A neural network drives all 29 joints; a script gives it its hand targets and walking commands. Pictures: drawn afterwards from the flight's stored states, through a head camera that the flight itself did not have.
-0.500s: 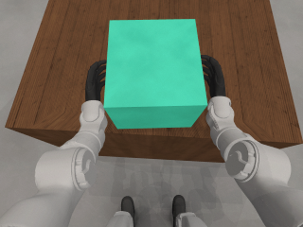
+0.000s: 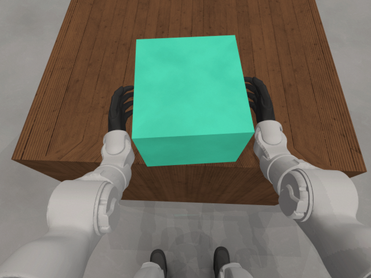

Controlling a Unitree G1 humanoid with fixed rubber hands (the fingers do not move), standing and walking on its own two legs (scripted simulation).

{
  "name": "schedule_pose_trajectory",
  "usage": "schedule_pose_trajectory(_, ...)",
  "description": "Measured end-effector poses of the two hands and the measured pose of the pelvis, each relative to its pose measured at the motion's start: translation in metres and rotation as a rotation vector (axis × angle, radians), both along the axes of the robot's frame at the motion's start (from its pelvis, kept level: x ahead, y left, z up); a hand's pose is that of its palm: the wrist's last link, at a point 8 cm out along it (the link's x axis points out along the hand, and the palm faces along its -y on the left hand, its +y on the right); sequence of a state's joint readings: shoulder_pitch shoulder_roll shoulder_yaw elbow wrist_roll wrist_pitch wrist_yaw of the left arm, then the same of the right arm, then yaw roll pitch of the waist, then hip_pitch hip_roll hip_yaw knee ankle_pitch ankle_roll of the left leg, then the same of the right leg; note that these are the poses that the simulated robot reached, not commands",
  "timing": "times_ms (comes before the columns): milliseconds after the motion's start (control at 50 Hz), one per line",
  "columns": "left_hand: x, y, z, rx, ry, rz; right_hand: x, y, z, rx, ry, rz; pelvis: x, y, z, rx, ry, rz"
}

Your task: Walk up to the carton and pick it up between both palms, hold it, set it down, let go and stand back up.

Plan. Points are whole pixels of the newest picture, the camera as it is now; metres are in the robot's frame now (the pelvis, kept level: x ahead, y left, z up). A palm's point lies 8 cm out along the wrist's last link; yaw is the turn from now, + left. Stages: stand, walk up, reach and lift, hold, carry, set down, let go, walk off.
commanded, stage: reach and lift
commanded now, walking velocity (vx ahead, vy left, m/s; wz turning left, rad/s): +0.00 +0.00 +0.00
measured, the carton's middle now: (188, 104) +0.50 +0.01 -0.02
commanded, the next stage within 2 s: none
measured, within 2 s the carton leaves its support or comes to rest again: leaves its support in 0.34 s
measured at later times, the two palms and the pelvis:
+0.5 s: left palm (116, 130) +0.40 +0.15 +0.03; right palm (272, 111) +0.43 -0.16 +0.05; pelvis +0.00 +0.00 +0.01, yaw +2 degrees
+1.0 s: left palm (92, 91) +0.41 +0.16 +0.14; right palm (293, 86) +0.42 -0.16 +0.15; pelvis +0.00 +0.00 +0.03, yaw +2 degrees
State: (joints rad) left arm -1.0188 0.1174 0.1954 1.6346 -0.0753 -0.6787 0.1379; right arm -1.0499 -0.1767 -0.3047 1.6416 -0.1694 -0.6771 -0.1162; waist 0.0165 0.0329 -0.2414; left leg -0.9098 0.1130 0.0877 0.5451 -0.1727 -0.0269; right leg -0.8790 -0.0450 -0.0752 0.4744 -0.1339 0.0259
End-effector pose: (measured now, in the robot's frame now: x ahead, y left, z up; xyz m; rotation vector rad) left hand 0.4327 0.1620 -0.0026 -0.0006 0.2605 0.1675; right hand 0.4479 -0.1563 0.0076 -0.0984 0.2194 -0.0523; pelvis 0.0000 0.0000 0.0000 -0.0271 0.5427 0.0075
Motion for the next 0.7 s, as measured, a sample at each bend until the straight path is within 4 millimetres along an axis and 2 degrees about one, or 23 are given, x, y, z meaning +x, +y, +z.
schedule_pose_trajectory(300,-0.015,-0.008,0.007,0.016,0.045,0.002,-0.008,-0.004,0.010,-0.068,0.040,0.016,0.008,0.003,0.004,-0.008,-0.053,0.020)
schedule_pose_trajectory(440,-0.029,-0.008,0.016,0.002,0.051,0.012,-0.018,-0.004,0.025,-0.085,0.045,0.027,0.006,-0.002,0.008,-0.008,-0.117,0.041)
schedule_pose_trajectory(520,-0.028,-0.008,0.036,-0.004,-0.004,0.015,-0.018,-0.003,0.049,-0.069,-0.009,0.018,0.003,-0.005,0.010,-0.004,-0.141,0.049)
schedule_pose_trajectory(700,-0.018,-0.003,0.110,0.018,-0.088,-0.006,-0.016,0.001,0.121,0.005,-0.086,-0.017,-0.002,-0.005,0.018,0.011,-0.255,0.047)
